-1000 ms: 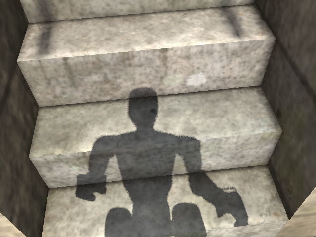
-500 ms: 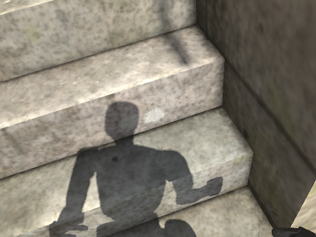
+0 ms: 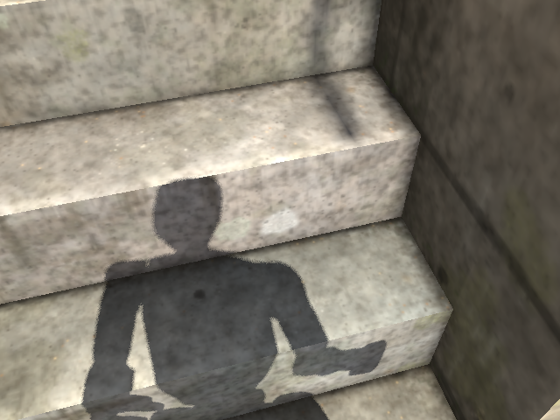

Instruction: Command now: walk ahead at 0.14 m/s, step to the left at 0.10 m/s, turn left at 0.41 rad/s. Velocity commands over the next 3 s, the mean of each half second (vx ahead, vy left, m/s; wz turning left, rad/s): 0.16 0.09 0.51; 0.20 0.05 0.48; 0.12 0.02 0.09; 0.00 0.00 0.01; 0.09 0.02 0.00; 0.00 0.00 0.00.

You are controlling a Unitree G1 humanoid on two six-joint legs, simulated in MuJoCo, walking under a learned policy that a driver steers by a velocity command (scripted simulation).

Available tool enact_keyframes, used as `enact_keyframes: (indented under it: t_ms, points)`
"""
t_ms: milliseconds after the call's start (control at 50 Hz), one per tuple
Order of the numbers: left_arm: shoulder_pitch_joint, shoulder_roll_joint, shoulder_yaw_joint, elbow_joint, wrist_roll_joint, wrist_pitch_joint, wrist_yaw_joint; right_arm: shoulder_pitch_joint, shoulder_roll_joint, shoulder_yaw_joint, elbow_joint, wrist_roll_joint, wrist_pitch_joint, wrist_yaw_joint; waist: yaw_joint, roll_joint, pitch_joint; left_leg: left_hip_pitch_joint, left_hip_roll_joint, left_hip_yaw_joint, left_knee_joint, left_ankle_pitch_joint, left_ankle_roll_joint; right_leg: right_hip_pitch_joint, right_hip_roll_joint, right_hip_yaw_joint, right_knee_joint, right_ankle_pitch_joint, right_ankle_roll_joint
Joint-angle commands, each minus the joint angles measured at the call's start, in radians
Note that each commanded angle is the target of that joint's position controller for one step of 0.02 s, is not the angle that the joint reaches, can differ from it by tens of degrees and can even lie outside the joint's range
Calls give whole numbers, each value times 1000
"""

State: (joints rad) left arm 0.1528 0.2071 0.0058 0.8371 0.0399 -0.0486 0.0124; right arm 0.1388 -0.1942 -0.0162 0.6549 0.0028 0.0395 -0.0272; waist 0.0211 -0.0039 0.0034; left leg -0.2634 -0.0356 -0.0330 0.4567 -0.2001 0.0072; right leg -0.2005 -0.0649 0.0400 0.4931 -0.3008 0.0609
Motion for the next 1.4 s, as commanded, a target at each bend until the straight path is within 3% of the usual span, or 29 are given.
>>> enact_keyframes:
  t_ms: [20,60,80,100,140,200,260,280,300,320,380,460,560,620,680,720,740,760,780,840,940,1040,1080,1100,1120,1180,1300,1340,1400]
  points:
    - [53,180,40,-50,-18,-7,33,-93,-141,-58,-140,18,-2,-10,24,-54,-66,-32,37,-55,150,329,59,-17,-64,24,0,292,-29]
    - [102,226,53,-68,6,24,63,-72,-103,-52,-173,5,4,2,35,-307,-93,-264,-29,-29,481,-156,1,78,-285,259,-119,413,-208]
    - [53,216,45,-98,17,25,79,-75,-133,-61,-174,20,9,-3,35,-285,-97,-328,-19,-14,822,-458,-53,36,-450,344,-180,598,-349]
    - [11,208,44,-107,3,24,93,-18,-162,-74,-173,26,18,0,-16,-237,-83,-408,48,-66,1042,-522,-86,55,-473,303,-158,682,-354]
    - [-144,221,58,-131,-10,21,105,49,-152,-56,-151,-7,19,0,-89,-160,-45,-299,99,13,815,-361,-104,-7,-266,30,-91,635,-198]
    - [-117,255,63,-154,13,70,92,51,-128,-46,-120,-20,15,14,-73,-135,-110,-44,33,155,453,-249,-52,-14,-197,-109,54,876,-178]
    - [-135,170,46,-192,-56,98,63,151,-142,-67,-93,0,7,-1,-128,-32,-71,65,-75,208,-43,75,47,-58,-130,-181,404,605,-116]
    - [-120,99,29,-234,-30,84,51,179,-181,-62,-73,-23,-4,-12,-87,167,-9,232,32,-48,-62,424,109,-430,-78,-147,700,-160,-69]
    - [-36,48,8,-265,18,35,37,188,-377,-91,-131,-60,-26,-1,3,316,-124,257,332,-493,-6,1108,286,-591,45,-14,1026,-301,6]
    - [-30,120,28,-264,-5,-2,30,180,-419,-102,-165,-81,-26,14,-43,212,-247,207,407,-591,-91,780,445,-556,43,80,1165,-327,40]
    - [-122,197,56,-287,-27,14,48,50,-225,-49,-182,-26,-15,-10,-14,24,-40,85,269,-401,-64,331,330,-594,39,33,1055,-187,60]
    - [-83,104,21,-331,1,58,44,80,-211,-42,-185,-15,-30,-38,10,27,-67,68,229,-335,-10,476,285,-507,75,-11,898,-22,58]
    - [-60,64,-3,-328,-22,81,44,43,-220,-44,-248,-34,14,-54,3,155,-121,20,170,-313,1,375,200,-300,134,-78,641,-30,31]
    - [-116,97,22,-341,-48,64,45,65,-193,-41,-262,-31,44,-45,-37,200,-47,-19,127,-339,-27,330,214,-225,164,-127,390,-84,30]
    - [-30,132,53,-283,-64,42,38,55,-173,-47,-245,-19,32,-41,-18,210,-55,112,145,-450,-8,291,185,-147,112,-52,45,-103,-5]
    - [74,138,67,-230,-37,29,31,-13,-127,-40,-266,6,13,-39,16,10,-47,-100,20,-330,305,49,107,98,14,28,-217,189,-59]
    - [22,254,89,-276,24,20,31,44,-128,-43,-274,-1,-1,-43,-34,-310,-66,-394,-172,-144,765,-463,11,209,-310,408,-188,578,-272]
    - [-73,191,78,-323,44,3,44,128,-246,-79,-243,-7,-11,-45,-82,-280,-114,-437,-88,-115,1139,-529,-85,72,-474,549,-238,605,-428]
    - [-106,118,55,-355,9,-5,57,99,-311,-100,-233,-3,-6,-43,-75,-155,-73,-469,-24,-145,1217,-415,-129,66,-393,416,-198,483,-404]
    - [-78,130,34,-350,-14,35,85,39,-190,-60,-238,-34,7,-13,-47,-11,-55,-452,-42,-55,1278,-230,-172,43,-179,121,-103,520,-309]
    - [-55,118,25,-379,7,81,64,-96,-6,34,-229,-8,-21,8,3,-140,-116,-213,-12,100,465,-457,-155,108,-95,-61,-93,652,-275]
    - [14,99,19,-347,-33,62,41,-30,-36,27,-107,-17,-48,14,12,-190,-150,64,16,86,-172,35,-73,160,-143,43,-74,535,-206]
    - [34,47,3,-351,8,29,19,-46,-146,6,-85,-53,-58,16,48,89,-186,151,160,-95,-64,243,5,28,-61,-32,-57,85,-91]
    - [22,53,-3,-348,26,20,12,-99,-108,11,-102,-42,-55,17,48,147,-173,38,201,-153,-125,40,63,89,-64,-52,-81,-11,-32]
    - [-29,69,2,-343,24,14,7,-136,-46,30,-109,-42,-55,16,29,115,-99,-10,183,-158,-172,-140,69,87,-56,-54,-100,55,-2]
    - [-96,70,1,-349,10,18,13,-67,-62,25,-44,-50,-68,-1,-17,80,30,-33,158,-146,-201,-120,64,23,-69,-48,-127,120,-29]
    - [-17,66,13,-263,-7,36,14,-26,-45,21,26,-39,-95,5,-11,58,-74,84,167,-161,-201,240,42,56,-77,-53,-102,131,-3]
    - [2,99,30,-253,-18,51,29,-23,-114,-10,47,-40,-118,22,-24,45,-106,157,210,-174,-115,716,15,34,-85,-40,-57,134,17]
    - [22,78,30,-221,-14,75,19,-28,-72,-11,96,-37,-106,20,-12,59,-147,193,191,-161,-150,552,-5,23,-100,-32,-66,74,21]
